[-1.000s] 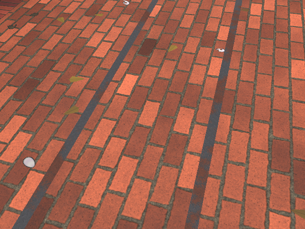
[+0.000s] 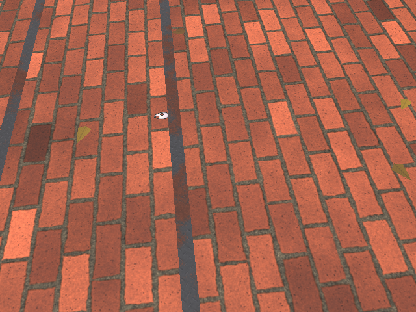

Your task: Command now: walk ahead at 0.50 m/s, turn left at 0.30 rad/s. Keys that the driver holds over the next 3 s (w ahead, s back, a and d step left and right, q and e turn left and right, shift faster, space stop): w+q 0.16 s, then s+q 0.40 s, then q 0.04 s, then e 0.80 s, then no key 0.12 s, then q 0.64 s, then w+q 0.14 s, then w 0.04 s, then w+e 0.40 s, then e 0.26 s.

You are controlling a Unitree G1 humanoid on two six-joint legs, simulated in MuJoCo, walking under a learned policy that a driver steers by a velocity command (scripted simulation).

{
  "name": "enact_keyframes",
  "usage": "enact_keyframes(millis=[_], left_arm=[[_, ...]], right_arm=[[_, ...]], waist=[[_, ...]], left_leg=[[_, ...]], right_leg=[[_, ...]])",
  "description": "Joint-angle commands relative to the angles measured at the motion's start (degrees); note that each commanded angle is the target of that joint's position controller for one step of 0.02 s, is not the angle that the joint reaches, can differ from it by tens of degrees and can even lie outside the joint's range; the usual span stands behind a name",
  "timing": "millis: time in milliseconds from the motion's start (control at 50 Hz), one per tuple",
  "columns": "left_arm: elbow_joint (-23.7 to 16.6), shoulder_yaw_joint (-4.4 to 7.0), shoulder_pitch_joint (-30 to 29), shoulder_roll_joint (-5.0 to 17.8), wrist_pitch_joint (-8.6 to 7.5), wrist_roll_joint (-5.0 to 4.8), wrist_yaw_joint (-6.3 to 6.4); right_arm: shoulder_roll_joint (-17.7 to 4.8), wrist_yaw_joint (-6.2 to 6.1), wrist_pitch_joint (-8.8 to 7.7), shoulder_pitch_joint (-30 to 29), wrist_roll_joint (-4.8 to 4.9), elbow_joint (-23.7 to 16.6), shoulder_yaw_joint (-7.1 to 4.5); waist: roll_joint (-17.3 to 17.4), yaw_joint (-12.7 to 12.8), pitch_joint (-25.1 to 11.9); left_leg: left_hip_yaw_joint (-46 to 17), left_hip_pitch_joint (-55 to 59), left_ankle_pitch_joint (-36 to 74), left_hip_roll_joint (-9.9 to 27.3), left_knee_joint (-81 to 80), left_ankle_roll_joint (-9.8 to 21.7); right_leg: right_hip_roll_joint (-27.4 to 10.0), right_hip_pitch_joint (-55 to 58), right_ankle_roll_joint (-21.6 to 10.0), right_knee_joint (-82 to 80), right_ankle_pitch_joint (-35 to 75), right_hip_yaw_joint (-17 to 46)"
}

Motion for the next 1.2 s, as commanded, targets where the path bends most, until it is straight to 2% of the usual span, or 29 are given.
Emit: enact_keyframes(millis=[20,100,160,220,260,300,320,340,360,380,400,420,440,460,480,520,560,640,760,820,860,880,900,920,960,980,1020,1100,1200], left_arm=[[-0.50,2.33,2.60,5.62,-2.05,0.22,-0.03],[2.25,3.07,2.41,6.77,-3.12,0.76,0.74],[3.58,3.61,3.25,8.50,-2.79,0.47,1.57],[4.55,4.07,3.49,10.19,-1.58,-0.12,2.56],[5.05,4.52,3.61,11.48,-0.63,-1.26,3.01],[4.61,5.01,1.75,12.57,0.22,-2.76,3.48],[4.25,4.94,0.73,12.22,0.68,-3.24,3.56],[4.43,4.35,2.97,10.66,0.61,-2.68,3.30],[2.97,2.23,7.86,3.92,0.57,1.42,2.74],[3.48,1.51,13.39,4.70,0.58,0.69,2.15],[4.02,2.42,9.16,9.53,1.19,-0.87,2.06],[2.74,2.46,5.04,9.54,1.99,-1.37,2.62],[3.39,2.46,3.20,8.90,3.01,-0.62,3.74],[3.04,2.70,2.48,9.29,4.06,-0.31,4.44],[3.03,2.90,2.89,9.54,4.89,-0.41,4.51],[3.42,2.68,4.11,8.05,5.58,-0.27,4.86],[3.64,2.49,3.65,7.09,5.93,-0.14,5.39],[4.47,2.67,4.12,7.30,6.62,-0.90,5.69],[5.95,1.88,6.62,6.68,5.57,-0.63,3.89],[7.47,1.93,9.91,6.76,5.10,-1.11,2.52],[8.04,1.64,10.79,6.12,4.97,-0.13,1.92],[7.07,2.01,11.80,9.57,4.64,0.58,2.01],[5.11,3.01,8.06,15.29,3.90,2.33,1.58],[4.60,3.39,6.62,15.61,3.03,3.21,2.06],[4.21,3.28,3.08,13.35,2.60,0.38,3.23],[3.87,2.87,2.64,11.98,2.67,-0.59,3.50],[3.94,2.24,4.93,9.31,2.92,-1.18,3.75],[4.39,3.38,10.72,10.94,3.81,-1.44,4.32],[1.80,4.47,7.24,13.29,5.28,-1.39,4.28]], right_arm=[[-2.81,-0.51,1.10,1.95,-0.13,-3.36,-1.20],[-2.20,-0.74,2.25,-2.76,-0.61,-5.54,-1.46],[-1.12,0.57,1.59,-7.58,-0.92,-7.06,-0.91],[-0.91,1.88,1.38,-12.92,-2.01,-9.93,-0.66],[-2.38,2.77,1.50,-12.27,-2.05,-11.25,-1.31],[-4.88,3.22,1.91,-7.00,-2.23,-10.91,-2.61],[-7.05,3.07,1.92,-0.91,-2.22,-9.57,-3.91],[-10.83,1.93,1.90,3.95,-2.47,-8.56,-5.42],[-16.54,0.41,2.20,2.85,-2.59,-9.50,-6.10],[-16.78,0.76,1.54,-0.03,-4.42,-13.21,-5.14],[-13.44,1.49,1.61,-3.18,-3.49,-15.30,-4.73],[-11.22,1.50,1.76,-6.82,-2.33,-15.78,-4.21],[-8.90,1.03,2.36,-8.92,-1.36,-15.76,-3.60],[-7.93,0.44,3.04,-10.27,-1.18,-15.88,-3.19],[-8.11,0.06,3.53,-10.55,-1.94,-16.19,-3.10],[-8.59,-0.57,3.91,-10.95,-2.83,-16.81,-3.18],[-9.27,-1.45,4.18,-10.55,-2.67,-16.92,-3.32],[-7.85,-2.83,5.18,-12.90,-2.72,-17.85,-2.48],[-5.85,-2.69,5.78,-11.10,-3.83,-14.39,-1.73],[-6.84,-3.07,6.44,-11.56,-2.58,-12.92,-2.12],[-6.10,-3.35,6.41,-10.52,-1.18,-11.71,-2.35],[-4.54,-3.29,6.12,-9.41,-2.11,-11.95,-2.29],[-6.29,-3.21,5.19,-14.30,-1.96,-14.20,-3.34],[-7.88,-3.41,4.73,-18.36,-1.66,-14.44,-4.11],[-5.27,-3.30,5.42,-16.36,-2.43,-11.84,-4.06],[-4.57,-3.32,5.71,-15.40,-2.70,-11.46,-4.00],[-3.32,-3.46,5.47,-15.99,-2.19,-11.64,-3.80],[-2.04,-3.72,4.28,-19.36,-1.31,-12.64,-3.02],[-3.45,-2.65,3.22,-17.87,-0.33,-11.62,-2.95]], waist=[[-7.66,1.20,-5.51],[-5.74,0.79,-1.21],[-4.60,2.17,0.12],[-3.54,3.51,2.12],[-5.18,2.76,0.00],[-6.46,-0.34,-3.35],[-4.93,-3.65,-6.48],[0.42,-5.64,-9.63],[17.19,-0.13,-13.29],[15.18,1.80,-26.17],[4.98,-1.53,-27.71],[2.50,-0.57,-21.42],[-1.05,0.26,-16.53],[0.23,1.41,-13.66],[2.49,2.37,-12.65],[4.24,2.81,-12.53],[3.64,2.48,-13.22],[5.43,2.41,-13.43],[10.21,0.37,-11.12],[8.97,1.09,-7.67],[3.49,1.32,-2.87],[-9.20,0.19,-2.81],[-17.44,1.63,2.98],[-13.02,2.53,4.07],[-9.14,1.19,2.09],[-9.35,1.22,1.57],[-9.03,1.92,-0.78],[-9.84,5.09,-4.64],[-11.64,4.74,-6.32]], left_leg=[[-2.01,-8.53,5.98,3.86,1.04,-0.59],[-3.85,-13.54,15.17,4.07,-7.00,-1.25],[-1.66,-12.45,23.71,3.32,-18.09,-0.63],[2.55,-9.62,25.72,1.30,-26.67,-0.14],[3.70,-7.41,23.07,-0.07,-29.13,0.82],[6.04,-1.10,18.32,-3.31,-30.99,2.55],[7.11,6.56,20.81,-5.79,-35.30,4.14],[4.86,15.91,34.92,-6.25,-40.31,6.12],[-12.84,30.09,71.65,7.61,-35.10,12.07],[-34.82,37.60,74.21,19.22,-38.13,24.70],[-29.75,35.13,65.79,16.41,-40.85,23.08],[-24.26,29.52,54.72,13.13,-41.64,19.82],[-21.44,23.02,45.70,10.63,-43.05,16.59],[-20.26,16.53,40.64,9.15,-44.50,15.28],[-19.79,12.17,38.22,7.98,-45.77,14.45],[-18.77,9.60,40.33,7.05,-46.27,14.14],[-18.85,9.56,41.03,6.65,-46.03,13.64],[-19.31,8.58,14.31,4.79,-48.72,11.62],[-17.37,7.24,-0.37,5.12,-50.86,10.58],[-17.26,6.16,-5.31,5.99,-50.34,9.21],[-12.54,3.26,-7.35,1.93,-43.73,4.79],[-3.51,-2.64,-7.77,-5.15,-27.54,0.53],[0.18,-8.11,-10.54,-9.64,-22.22,-1.26],[-3.30,-7.71,-6.91,-7.72,-14.13,-1.41],[-3.62,-7.91,-1.03,-7.11,-7.03,-2.72],[-3.78,-9.27,0.09,-6.88,-4.68,-3.72],[-2.88,-10.22,0.73,-7.04,-3.82,-4.78],[-2.80,-12.13,0.46,-6.71,-15.92,-5.87],[-2.76,-1.99,-1.22,-8.27,-26.56,-5.72]], right_leg=[[-15.01,10.34,-9.92,-18.39,6.09,12.40],[-14.73,9.94,-9.27,-21.60,9.96,4.29],[-13.86,11.48,-8.02,-22.04,11.12,-1.15],[-14.03,12.76,-6.90,-17.56,26.12,-5.55],[-14.92,16.19,-5.58,-13.03,31.72,-6.04],[-14.64,17.46,-3.81,-3.79,39.15,-6.42],[-12.53,16.32,-1.97,5.40,38.78,-7.33],[-8.20,11.92,1.82,18.30,28.90,-8.20],[-0.99,-5.65,6.17,38.72,-24.70,-7.62],[5.50,-14.01,8.17,54.50,-35.29,5.16],[2.44,-14.36,6.82,55.69,-29.85,11.00],[0.92,-16.76,5.80,52.46,-24.65,10.39],[-0.80,-16.81,5.86,48.93,-20.68,10.37],[-1.26,-14.33,5.96,46.00,-18.52,10.91],[-0.60,-11.00,5.92,44.87,-17.17,10.93],[1.27,-9.39,6.36,43.02,-16.09,10.61],[2.47,-10.01,7.04,41.60,-15.01,10.86],[1.72,-10.53,7.83,37.99,-10.46,9.99],[-0.71,-0.28,6.05,22.52,-14.67,4.65],[0.35,4.46,2.77,9.71,-12.12,1.92],[-0.74,4.85,-1.67,-2.90,-8.97,6.08],[-12.72,6.42,-6.50,-9.74,-4.64,22.68],[-21.78,-2.90,-13.37,-16.69,0.66,36.85],[-19.50,-3.97,-13.00,-17.08,-4.10,35.26],[-13.35,0.93,-8.04,-14.49,-4.24,27.40],[-12.22,3.52,-7.77,-13.41,-0.97,26.31],[-10.33,9.05,-8.20,-11.24,7.19,24.38],[-10.14,21.29,-8.87,-7.26,16.51,26.33],[-9.78,17.79,-9.92,-6.65,19.80,30.95]])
